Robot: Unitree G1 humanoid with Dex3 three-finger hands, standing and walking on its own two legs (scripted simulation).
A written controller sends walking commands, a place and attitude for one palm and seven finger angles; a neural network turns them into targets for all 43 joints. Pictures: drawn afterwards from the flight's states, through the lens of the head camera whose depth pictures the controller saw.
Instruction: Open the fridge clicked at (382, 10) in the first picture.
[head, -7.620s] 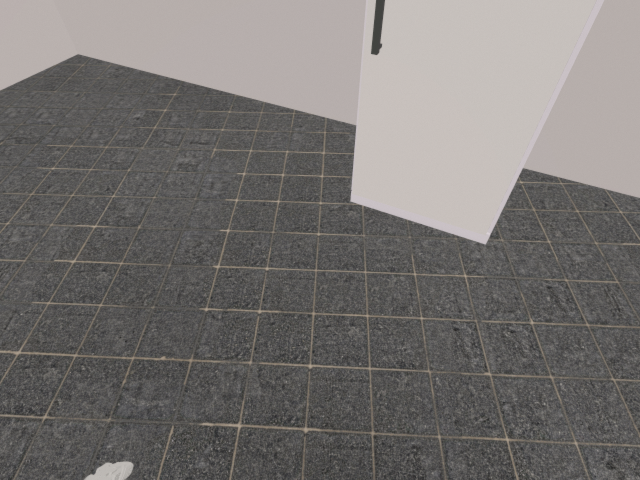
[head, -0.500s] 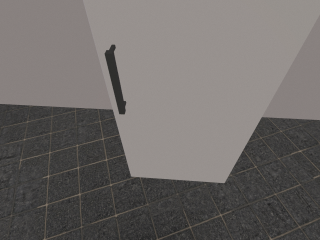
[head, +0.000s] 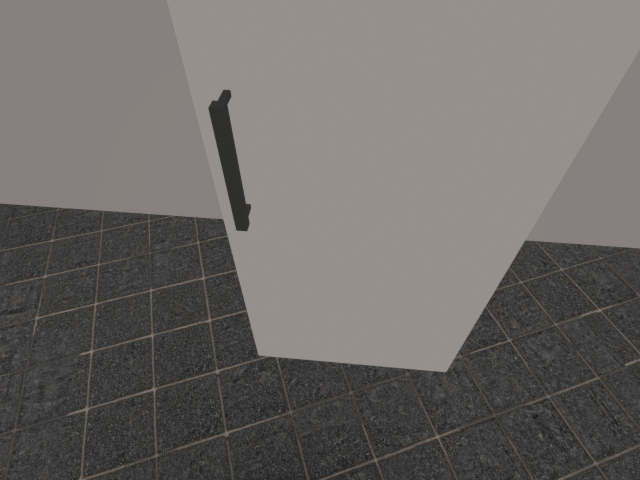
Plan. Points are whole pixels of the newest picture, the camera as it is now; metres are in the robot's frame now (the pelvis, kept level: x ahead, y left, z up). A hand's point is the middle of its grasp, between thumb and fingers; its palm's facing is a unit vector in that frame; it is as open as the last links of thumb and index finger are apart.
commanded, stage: shuffle to correct the standing spot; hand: left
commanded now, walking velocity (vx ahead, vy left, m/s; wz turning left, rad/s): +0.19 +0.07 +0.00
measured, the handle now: (235, 167) +0.55 +0.18 +0.09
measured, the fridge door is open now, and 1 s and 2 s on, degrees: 0 0 0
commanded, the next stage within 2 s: come to a stop and stand still in 0.28 s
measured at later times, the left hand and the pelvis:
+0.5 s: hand out of the picture +0.03 +0.21 -0.19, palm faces +0.12 -0.98 -0.15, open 7.3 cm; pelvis +0.08 +0.05 -0.01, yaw +2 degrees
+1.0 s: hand out of the picture +0.13 +0.22 -0.17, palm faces +0.04 -0.97 -0.24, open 7.3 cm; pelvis +0.07 +0.03 -0.01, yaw +1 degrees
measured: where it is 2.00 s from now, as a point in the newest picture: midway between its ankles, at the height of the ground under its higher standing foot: outside the picture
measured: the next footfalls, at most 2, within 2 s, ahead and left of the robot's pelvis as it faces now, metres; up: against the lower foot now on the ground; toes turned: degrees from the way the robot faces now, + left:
left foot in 0.52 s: +0.16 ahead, +0.18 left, +0.00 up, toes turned +8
right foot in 0.86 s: +0.13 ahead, -0.05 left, +0.00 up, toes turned -4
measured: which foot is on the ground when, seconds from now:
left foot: down 0.00-0.30, up 0.32-0.50, down 0.52-0.86, up 0.88-1.00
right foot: down 0.00-0.54, up 0.56-0.84, down 0.86-1.00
